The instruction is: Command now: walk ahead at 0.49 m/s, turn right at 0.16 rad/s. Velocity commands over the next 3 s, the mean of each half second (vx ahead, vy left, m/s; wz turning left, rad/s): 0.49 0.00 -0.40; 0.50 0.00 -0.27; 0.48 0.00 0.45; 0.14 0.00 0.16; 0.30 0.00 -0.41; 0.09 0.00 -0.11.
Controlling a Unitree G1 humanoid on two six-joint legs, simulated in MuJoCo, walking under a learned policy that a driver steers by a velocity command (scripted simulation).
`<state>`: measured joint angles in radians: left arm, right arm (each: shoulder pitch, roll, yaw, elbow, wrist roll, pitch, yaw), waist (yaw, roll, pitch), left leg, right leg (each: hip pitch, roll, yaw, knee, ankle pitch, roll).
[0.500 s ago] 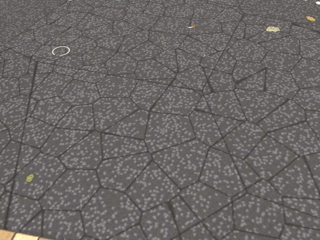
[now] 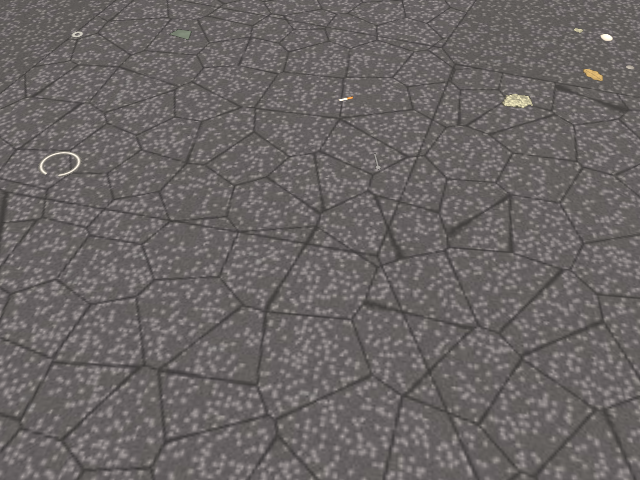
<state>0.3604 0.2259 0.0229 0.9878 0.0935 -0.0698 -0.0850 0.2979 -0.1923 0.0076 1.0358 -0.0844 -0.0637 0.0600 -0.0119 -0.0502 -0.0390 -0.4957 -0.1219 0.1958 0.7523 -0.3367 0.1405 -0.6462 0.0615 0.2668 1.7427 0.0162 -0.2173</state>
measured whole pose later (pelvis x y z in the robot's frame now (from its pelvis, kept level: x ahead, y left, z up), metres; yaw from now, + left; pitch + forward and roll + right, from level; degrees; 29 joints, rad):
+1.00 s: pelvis +0.62 -0.08 +0.03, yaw -20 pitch +3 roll -1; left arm 0.29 0.27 0.06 0.78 0.00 -0.08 0.01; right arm 0.21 -0.25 -0.04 0.74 0.00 -0.11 0.02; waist 0.00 -0.02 -0.01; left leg -0.42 -0.07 -0.03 0.54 -0.17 0.06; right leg -0.43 0.04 0.07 1.20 -0.37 -0.03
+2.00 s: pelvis +0.97 -0.14 +0.04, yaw -1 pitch +2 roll +0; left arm 0.20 0.28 0.05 0.83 -0.01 0.04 0.04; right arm 0.08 -0.20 -0.03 0.68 -0.03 -0.01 -0.01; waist 0.02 -0.03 0.03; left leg -0.38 0.00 0.06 0.48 -0.13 0.05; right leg -0.45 -0.07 0.03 0.95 -0.47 0.08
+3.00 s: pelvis +1.20 -0.22 +0.04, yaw -18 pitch -1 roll +1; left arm 0.24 0.23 0.04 0.84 0.02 0.02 0.04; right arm 0.12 -0.22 -0.03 0.92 -0.01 -0.01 0.00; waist -0.01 0.01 0.03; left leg -0.30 -0.02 0.04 0.49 -0.17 0.01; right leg -0.26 -0.04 0.05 0.58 -0.31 0.03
